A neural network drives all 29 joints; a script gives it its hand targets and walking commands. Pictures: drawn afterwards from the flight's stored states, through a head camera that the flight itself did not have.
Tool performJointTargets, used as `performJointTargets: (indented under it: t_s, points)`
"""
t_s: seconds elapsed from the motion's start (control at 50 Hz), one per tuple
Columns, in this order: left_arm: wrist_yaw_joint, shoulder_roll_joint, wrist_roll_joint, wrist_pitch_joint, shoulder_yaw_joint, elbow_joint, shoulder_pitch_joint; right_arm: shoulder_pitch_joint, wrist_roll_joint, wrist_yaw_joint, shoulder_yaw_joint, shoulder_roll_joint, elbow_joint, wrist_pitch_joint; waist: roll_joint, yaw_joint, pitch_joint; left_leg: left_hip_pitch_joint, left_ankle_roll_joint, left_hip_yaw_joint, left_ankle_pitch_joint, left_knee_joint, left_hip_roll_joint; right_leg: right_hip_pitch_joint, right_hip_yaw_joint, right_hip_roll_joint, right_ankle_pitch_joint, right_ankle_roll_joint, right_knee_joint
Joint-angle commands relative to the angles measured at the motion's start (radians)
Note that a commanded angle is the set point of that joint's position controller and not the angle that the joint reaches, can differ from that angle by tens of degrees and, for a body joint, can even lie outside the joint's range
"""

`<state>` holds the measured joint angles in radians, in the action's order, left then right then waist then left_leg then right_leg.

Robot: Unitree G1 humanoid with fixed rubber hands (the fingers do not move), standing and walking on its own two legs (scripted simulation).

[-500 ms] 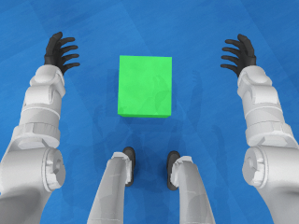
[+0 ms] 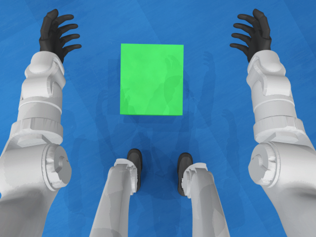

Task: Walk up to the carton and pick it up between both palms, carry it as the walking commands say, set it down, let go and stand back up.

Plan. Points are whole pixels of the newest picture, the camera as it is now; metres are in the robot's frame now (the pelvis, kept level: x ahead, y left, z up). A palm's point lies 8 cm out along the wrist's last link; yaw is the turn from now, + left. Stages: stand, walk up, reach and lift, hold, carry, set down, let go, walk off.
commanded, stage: reach and lift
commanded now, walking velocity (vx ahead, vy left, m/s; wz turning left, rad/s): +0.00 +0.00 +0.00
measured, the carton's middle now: (152, 84) +0.51 +0.05 -0.53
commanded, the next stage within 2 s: none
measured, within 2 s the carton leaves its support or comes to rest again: neither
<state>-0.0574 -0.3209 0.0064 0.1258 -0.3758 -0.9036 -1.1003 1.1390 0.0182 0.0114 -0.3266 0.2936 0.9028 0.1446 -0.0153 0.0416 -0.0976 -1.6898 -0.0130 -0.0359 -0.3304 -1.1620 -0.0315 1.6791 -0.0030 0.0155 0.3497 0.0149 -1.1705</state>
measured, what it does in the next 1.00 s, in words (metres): lowers itself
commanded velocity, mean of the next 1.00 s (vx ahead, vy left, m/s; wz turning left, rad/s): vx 0.00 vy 0.00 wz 0.00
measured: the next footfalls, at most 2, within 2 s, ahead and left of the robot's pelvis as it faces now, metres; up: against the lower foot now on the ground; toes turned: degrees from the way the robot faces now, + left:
none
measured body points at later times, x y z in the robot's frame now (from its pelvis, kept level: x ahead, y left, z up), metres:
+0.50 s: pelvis -0.04 +0.00 -0.15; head +0.31 +0.01 +0.13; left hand +0.51 +0.25 -0.28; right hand +0.54 -0.18 -0.28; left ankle +0.07 +0.12 -0.60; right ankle +0.06 -0.13 -0.60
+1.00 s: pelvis -0.05 -0.01 -0.25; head +0.33 +0.01 -0.01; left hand +0.50 +0.24 -0.43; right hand +0.53 -0.18 -0.43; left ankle +0.07 +0.12 -0.60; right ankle +0.06 -0.13 -0.60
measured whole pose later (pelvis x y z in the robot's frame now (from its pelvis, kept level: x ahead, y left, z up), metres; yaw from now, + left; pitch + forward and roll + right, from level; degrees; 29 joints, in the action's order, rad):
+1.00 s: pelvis -0.05 -0.01 -0.25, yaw +0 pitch +39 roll +0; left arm 0.09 -0.44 -0.24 0.06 -0.12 -1.15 -1.45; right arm 1.48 -0.23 -0.11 -0.08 0.41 1.14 0.08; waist -0.01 0.04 0.34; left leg -2.28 -0.01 0.00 -0.54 -2.14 -0.04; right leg 2.26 -0.01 0.01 0.58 0.01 -2.16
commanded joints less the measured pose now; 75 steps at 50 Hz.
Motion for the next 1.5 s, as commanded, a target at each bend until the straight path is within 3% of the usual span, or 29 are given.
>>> performJointTargets:
  t_s: [0.0,0.12,0.28,0.38,0.48,0.76,1.16,1.26,1.36,1.48]
  points:
    - [-0.002,-0.131,-0.010,-0.011,0.003,0.051,-0.222,0.247,-0.006,-0.004,-0.004,0.108,-0.059,-0.013,-0.021,0.013,-0.879,0.452,0.042,0.007,0.348,-0.050,0.076,-0.379,0.011,-0.079,-0.278,0.013,-0.047]
    - [0.020,-0.164,-0.026,0.007,0.025,0.031,-0.320,0.329,-0.027,-0.020,0.004,0.146,-0.033,-0.001,-0.001,0.007,-0.920,0.378,0.051,-0.008,0.237,-0.204,0.078,-0.249,0.039,-0.082,-0.148,0.013,-0.201]
    - [0.076,-0.245,-0.103,0.027,0.084,0.107,-0.423,0.427,-0.109,-0.066,0.077,0.216,-0.112,0.026,0.002,0.018,-1.128,0.352,0.042,-0.030,0.205,-0.385,0.076,-0.281,0.046,-0.082,-0.126,0.008,-0.377]
    - [0.092,-0.249,-0.144,0.024,0.113,0.054,-0.444,0.452,-0.155,-0.078,0.127,0.215,-0.070,0.026,-0.016,0.028,-1.039,0.242,0.032,-0.027,0.156,-0.456,0.066,-0.213,0.041,-0.076,-0.089,0.005,-0.458]
    - [0.098,-0.237,-0.160,0.004,0.130,-0.010,-0.462,0.470,-0.164,-0.082,0.140,0.218,-0.009,0.003,-0.020,0.019,-0.947,0.164,0.029,-0.013,0.137,-0.530,0.056,-0.126,0.041,-0.069,-0.075,0.003,-0.538]
    - [0.142,-0.250,-0.208,-0.052,0.202,-0.079,-0.548,0.546,-0.211,-0.113,0.190,0.244,0.079,-0.057,0.006,0.017,-0.893,0.143,0.030,0.014,0.152,-0.736,0.034,-0.012,0.039,-0.048,-0.073,0.005,-0.748]
    - [0.145,-0.302,-0.294,-0.108,0.293,-0.213,-0.681,0.678,-0.287,-0.126,0.289,0.266,0.181,-0.104,0.004,0.018,-0.729,0.038,0.038,0.034,0.119,-0.930,0.007,0.018,0.014,-0.022,-0.070,0.015,-0.936]
    - [0.148,-0.312,-0.312,-0.114,0.299,-0.187,-0.703,0.696,-0.295,-0.133,0.305,0.273,0.141,-0.101,-0.009,0.016,-0.797,0.079,0.034,0.032,0.151,-0.947,0.007,-0.033,0.022,-0.027,-0.102,0.018,-0.956]
    - [0.147,-0.293,-0.306,-0.110,0.297,-0.229,-0.652,0.656,-0.310,-0.123,0.324,0.248,0.165,-0.096,-0.006,0.037,-0.731,0.060,0.031,0.032,0.155,-0.946,0.008,0.007,0.021,-0.033,-0.100,0.022,-0.954]
    - [0.142,-0.265,-0.298,-0.108,0.300,-0.242,-0.664,0.649,-0.291,-0.120,0.301,0.237,0.199,-0.099,0.007,0.017,-0.664,0.028,0.033,0.036,0.135,-0.935,0.013,0.067,0.025,-0.036,-0.076,0.020,-0.942]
